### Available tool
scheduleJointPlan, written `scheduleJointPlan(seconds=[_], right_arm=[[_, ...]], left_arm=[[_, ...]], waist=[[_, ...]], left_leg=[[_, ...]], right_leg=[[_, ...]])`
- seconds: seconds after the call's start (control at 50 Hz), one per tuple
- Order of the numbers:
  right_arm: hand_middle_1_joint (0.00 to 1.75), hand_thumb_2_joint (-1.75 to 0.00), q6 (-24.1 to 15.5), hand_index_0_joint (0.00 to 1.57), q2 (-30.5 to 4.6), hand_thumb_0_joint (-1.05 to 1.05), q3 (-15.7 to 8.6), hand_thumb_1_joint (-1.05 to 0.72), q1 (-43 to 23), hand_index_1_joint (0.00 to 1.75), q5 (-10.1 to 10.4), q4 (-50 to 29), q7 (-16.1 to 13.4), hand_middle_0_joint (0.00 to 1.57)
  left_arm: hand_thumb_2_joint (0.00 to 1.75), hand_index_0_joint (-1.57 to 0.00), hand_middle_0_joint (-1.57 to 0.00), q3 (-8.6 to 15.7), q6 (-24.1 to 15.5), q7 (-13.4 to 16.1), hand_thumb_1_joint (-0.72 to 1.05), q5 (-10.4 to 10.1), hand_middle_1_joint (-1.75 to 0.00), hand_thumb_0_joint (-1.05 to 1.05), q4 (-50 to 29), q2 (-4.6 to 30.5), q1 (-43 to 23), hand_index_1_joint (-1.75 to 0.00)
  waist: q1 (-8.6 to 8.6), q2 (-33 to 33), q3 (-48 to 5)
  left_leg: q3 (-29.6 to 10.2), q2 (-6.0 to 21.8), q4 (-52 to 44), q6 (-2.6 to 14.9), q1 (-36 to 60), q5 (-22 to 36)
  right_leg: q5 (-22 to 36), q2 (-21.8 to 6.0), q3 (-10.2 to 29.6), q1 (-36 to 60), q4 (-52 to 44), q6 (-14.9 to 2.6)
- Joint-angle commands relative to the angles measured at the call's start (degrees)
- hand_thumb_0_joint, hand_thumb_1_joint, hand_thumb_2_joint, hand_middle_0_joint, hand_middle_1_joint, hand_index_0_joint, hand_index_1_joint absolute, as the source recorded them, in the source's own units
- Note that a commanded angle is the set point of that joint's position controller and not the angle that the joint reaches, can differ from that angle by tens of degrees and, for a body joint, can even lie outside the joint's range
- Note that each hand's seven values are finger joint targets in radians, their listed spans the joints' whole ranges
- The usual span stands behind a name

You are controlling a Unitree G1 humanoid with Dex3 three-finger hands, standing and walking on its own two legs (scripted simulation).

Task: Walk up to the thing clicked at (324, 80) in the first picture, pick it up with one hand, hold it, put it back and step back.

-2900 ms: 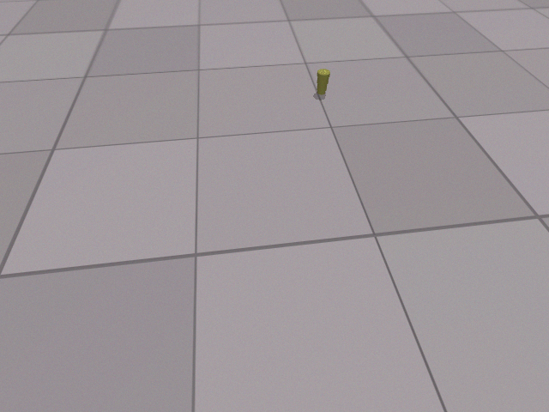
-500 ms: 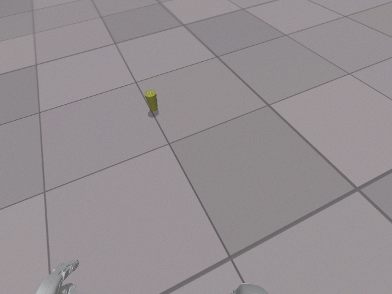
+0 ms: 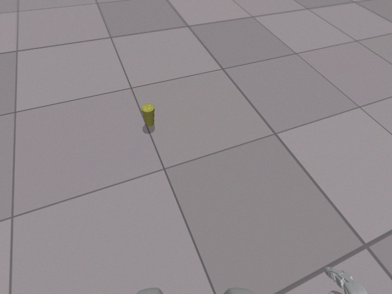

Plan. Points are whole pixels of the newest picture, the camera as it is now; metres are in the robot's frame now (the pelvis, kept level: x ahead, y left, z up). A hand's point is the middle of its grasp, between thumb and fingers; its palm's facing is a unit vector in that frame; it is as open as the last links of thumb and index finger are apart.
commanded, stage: walk up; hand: left
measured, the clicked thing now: (148, 115) +1.23 +0.31 -0.69
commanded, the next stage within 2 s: none
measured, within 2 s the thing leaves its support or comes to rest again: neither
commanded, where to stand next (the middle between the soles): +0.86 +0.02 m, yaw +0 degrees
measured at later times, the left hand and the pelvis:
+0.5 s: hand (104, 214) +0.31 +0.24 -0.11, palm faces -0.01 -0.92 -0.40, open 7.3 cm; pelvis +0.23 -0.03 +0.01, yaw +1 degrees
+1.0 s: hand (104, 161) +0.48 +0.29 -0.14, palm faces -0.08 -0.94 -0.34, open 7.3 cm; pelvis +0.43 +0.01 +0.01, yaw +0 degrees
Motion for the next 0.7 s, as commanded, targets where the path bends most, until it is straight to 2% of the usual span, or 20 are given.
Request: scheduleJointPlan(seconds=[0.0, 0.08, 0.1, 0.14, 0.18, 0.22, 0.24, 0.26, 0.28, 0.3, 0.32, 0.34, 0.38, 0.42, 0.46, 0.5, 0.58, 0.62, 0.66, 0.68], right_arm=[[0.3, -0.9, -1.1, 0.2, -15.3, 0.0, -3.8, -0.9, 4.3, 0.3, 0.4, -2.8, -1.5, 0.2], [0.3, -0.9, -1.6, 0.2, -16.7, 0.0, -4.0, -0.9, 5.0, 0.3, 0.1, -3.1, -1.1, 0.2], [0.3, -0.9, -1.7, 0.2, -17.3, 0.0, -4.1, -0.9, 4.3, 0.3, 0.1, -3.3, -1.0, 0.2], [0.3, -0.9, -1.6, 0.2, -16.5, 0.0, -3.8, -0.9, 3.8, 0.3, 0.1, -3.2, -0.8, 0.2], [0.3, -0.9, -1.2, 0.2, -16.4, 0.0, -3.9, -0.9, 4.2, 0.3, 0.2, -3.4, -0.8, 0.2], [0.3, -0.9, -0.6, 0.2, -16.5, 0.0, -3.9, -0.9, 3.7, 0.3, 0.2, -3.5, -1.0, 0.2], [0.3, -0.9, -0.4, 0.2, -15.5, 0.0, -3.4, -0.9, 4.1, 0.3, 0.2, -3.7, -1.1, 0.2], [0.3, -0.9, -0.3, 0.2, -13.1, 0.0, -2.4, -0.9, 5.8, 0.3, 0.0, -3.7, -1.1, 0.2], [0.3, -0.9, -0.5, 0.2, -9.4, 0.0, -1.1, -0.9, 7.9, 0.3, 0.1, -4.7, -1.1, 0.2], [0.3, -0.9, -0.2, 0.2, -12.0, 0.0, -1.5, -0.9, 6.9, 0.3, 0.4, -4.7, -1.4, 0.2], [0.3, -0.9, 0.5, 0.2, -15.2, 0.0, -2.4, -0.9, 4.0, 0.3, -0.3, -3.4, -2.0, 0.2], [0.3, -0.9, 0.5, 0.2, -15.3, 0.0, -2.5, -0.9, 3.5, 0.3, 0.3, -2.6, -2.0, 0.2], [0.3, -0.9, 0.7, 0.2, -14.0, 0.0, -2.2, -0.9, 6.5, 0.3, 0.6, -0.5, -1.4, 0.2], [0.3, -0.9, 1.2, 0.2, -13.4, 0.0, -2.6, -0.9, 8.8, 0.3, 0.0, 0.9, -0.5, 0.2], [0.3, -0.9, 1.6, 0.2, -12.6, 0.0, -2.9, -0.9, 7.5, 0.3, -0.6, 0.8, 0.3, 0.2], [0.3, -0.9, 1.5, 0.2, -12.4, 0.0, -3.0, -0.9, 4.2, 0.3, -1.0, -0.2, 0.9, 0.2], [0.3, -0.9, 0.8, 0.2, -11.8, 0.0, -3.3, -0.9, 0.7, 0.3, -1.0, -0.9, 1.3, 0.2], [0.3, -0.9, 0.5, 0.2, -12.3, 0.0, -3.7, -0.9, 4.7, 0.3, -1.1, 0.3, 1.1, 0.2], [0.3, -0.9, -0.2, 0.2, -15.6, 0.0, -5.3, -0.9, 12.6, 0.3, -1.2, 3.0, 0.0, 0.2], [0.3, -0.9, -0.5, 0.2, -19.8, 0.0, -6.5, -0.9, 19.3, 0.3, -1.7, 4.0, -0.9, 0.2]], left_arm=[[0.9, -0.2, -0.2, 3.1, -1.3, -0.6, 0.9, 0.0, -0.3, 0.0, -3.6, 10.1, 3.4, -0.3], [0.9, -0.2, -0.2, 3.6, -1.0, -2.0, 0.9, 1.1, -0.3, 0.0, -5.7, 9.1, -3.4, -0.3], [0.9, -0.2, -0.2, 3.8, -1.1, -2.2, 0.9, 1.1, -0.3, 0.0, -5.9, 8.9, -4.3, -0.3], [0.9, -0.2, -0.2, 3.9, -1.4, -2.4, 0.9, 1.0, -0.3, 0.0, -5.8, 8.1, -5.4, -0.3], [0.9, -0.2, -0.2, 4.5, -1.5, -2.4, 0.9, 1.1, -0.3, 0.0, -5.5, 8.1, -6.4, -0.3], [0.9, -0.2, -0.2, 4.7, -1.7, -2.1, 0.9, 1.2, -0.3, 0.0, -4.6, 8.2, -5.0, -0.3], [0.9, -0.2, -0.2, 5.2, -2.0, -1.7, 0.9, 1.2, -0.3, 0.0, -4.0, 9.3, -2.5, -0.3], [0.9, -0.2, -0.2, 6.1, -2.5, -1.1, 0.9, 1.3, -0.3, 0.0, -2.9, 11.2, 2.0, -0.3], [0.9, -0.2, -0.2, 7.6, -3.1, -0.3, 0.9, 1.7, -0.3, 0.0, -2.8, 16.0, 7.3, -0.3], [0.9, -0.2, -0.2, 7.9, -3.1, 0.0, 0.9, 0.9, -0.3, 0.0, -3.2, 19.9, 8.7, -0.3], [0.9, -0.2, -0.2, 7.1, -2.9, 0.2, 0.9, 0.1, -0.3, 0.0, -4.0, 18.7, 5.8, -0.3], [0.9, -0.2, -0.2, 6.8, -2.8, 0.4, 0.9, -0.1, -0.3, 0.0, -4.8, 17.0, 3.1, -0.3], [0.9, -0.2, -0.2, 5.7, -2.7, 0.6, 0.9, -0.1, -0.3, 0.0, -5.9, 13.8, -1.9, -0.3], [0.9, -0.2, -0.2, 5.2, -3.0, 0.4, 0.9, 0.4, -0.3, 0.0, -6.7, 12.7, -3.8, -0.3], [0.9, -0.2, -0.2, 5.3, -3.1, 0.2, 0.9, 0.9, -0.3, 0.0, -7.5, 13.1, -4.0, -0.3], [0.9, -0.2, -0.2, 5.7, -3.2, 0.0, 0.9, 1.1, -0.3, 0.0, -8.1, 13.9, -3.7, -0.3], [0.9, -0.2, -0.2, 5.7, -2.8, -0.4, 0.9, 0.9, -0.3, 0.0, -7.6, 14.3, -2.5, -0.3], [0.9, -0.2, -0.2, 5.6, -2.6, -0.4, 0.9, 1.1, -0.3, 0.0, -8.2, 14.8, -5.3, -0.3], [0.9, -0.2, -0.2, 3.9, -2.2, -0.3, 0.9, 1.6, -0.3, 0.0, -8.1, 11.1, -4.0, -0.3], [0.9, -0.2, -0.2, 2.6, -2.2, -0.3, 0.9, 1.3, -0.3, 0.0, -8.5, 7.0, -2.6, -0.3]], waist=[[-1.4, 11.0, -5.2], [-2.5, 10.9, -1.3], [-2.19, 11.0, -1.5], [-1.96, 10.3, -2.7], [-1.84, 10.4, -3.6], [-0.37, 8.3, -4.1], [1.31, 5.6, -5.5], [3.57, -0.2, -8.2], [5.72, -12.2, -11.6], [6.36, -13.0, -10.8], [5.5, -5.4, -7.2], [4.42, -2.2, -4.6], [0.72, -4.2, -3.5], [-0.75, -6.5, -2.9], [-0.45, -6.4, -2.0], [0.47, -6.1, -1.6], [1.22, -4.0, -1.7], [-2.14, -2.5, -3.4], [-6.6, 7.1, -7.1], [-9.7, 20.8, -9.1]], left_leg=[[-12.3, 13.6, -17.7, 10.12, 11.4, 8.4], [-11.5, 14.3, -20.5, 12.55, 9.3, 2.0], [-11.3, 14.6, -20.6, 12.09, 7.9, 0.4], [-7.4, 11.6, -17.5, 10.08, 9.2, 5.1], [-6.8, 11.1, -14.9, 8.69, 7.2, 5.8], [-6.1, 10.7, -9.6, 7.87, 5.0, 4.2], [-5.4, 9.4, -3.8, 6.55, 3.4, 6.0], [-2.7, 6.1, 7.5, 5.03, -0.4, 7.1], [0.4, 1.1, 24.9, 2.31, -9.4, -2.9], [-2.4, -4.1, 33.3, 0.83, -20.5, -17.9], [-8.5, -0.1, 37.4, 0.63, -21.2, -17.5], [-11.3, 1.2, 37.4, 0.8, -20.4, -13.4], [-10.3, 3.5, 30.9, 0.35, -16.8, -9.5], [-8.1, 3.8, 24.4, -0.79, -11.6, -6.3], [-6.0, 4.1, 17.5, -1.82, -10.5, -4.9], [-5.4, 4.9, 10.8, -1.94, -8.5, -2.7], [-2.9, 3.2, 2.4, -1.65, -4.0, 2.3], [-1.6, 2.6, 0.8, -0.99, 4.1, 3.7], [-3.0, 0.6, -0.5, 0.68, 20.3, -3.2], [-18.3, 10.1, -10.5, 4.0, 25.5, -17.2]], right_leg=[[4.5, -5.1, 0.8, -9.9, -5.7, 1.63], [7.6, -6.7, -2.1, -11.0, -18.1, 2.69], [10.4, -7.0, -2.0, -8.6, -21.4, 2.34], [16.2, -5.2, -3.9, -5.2, -28.3, 1.82], [17.3, -3.4, -5.4, 0.8, -30.0, 1.44], [16.9, -1.7, -7.2, 7.2, -32.8, 0.96], [14.7, -0.7, -6.8, 12.8, -33.9, 0.15], [9.6, -1.0, -4.8, 21.2, -36.3, -1.23], [0.8, -13.7, 12.9, 28.4, -41.8, -4.53], [-2.1, -24.7, 35.3, 31.6, -50.9, -11.6], [-2.7, -25.7, 35.3, 25.1, -50.7, -13.71], [2.3, -22.8, 27.4, 21.6, -50.4, -13.25], [7.7, -17.1, 14.6, 16.1, -50.0, -10.58], [10.8, -13.8, 6.7, 10.2, -50.7, -9.84], [5.9, -13.3, 3.6, 7.5, -51.9, -10.57], [-0.4, -14.4, 3.9, 5.7, -52.7, -10.82], [-2.4, -13.2, 2.0, 5.6, -50.2, -9.38], [-2.2, -14.0, 1.7, 2.6, -46.5, -8.36], [5.2, -9.4, -2.8, -6.3, -29.6, -5.51], [5.9, -3.6, -7.7, -12.7, -8.4, -2.22]])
